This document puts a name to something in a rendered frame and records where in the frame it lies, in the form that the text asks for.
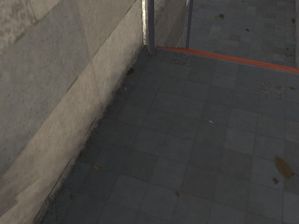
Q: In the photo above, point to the stairs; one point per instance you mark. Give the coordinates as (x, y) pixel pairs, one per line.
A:
(235, 59)

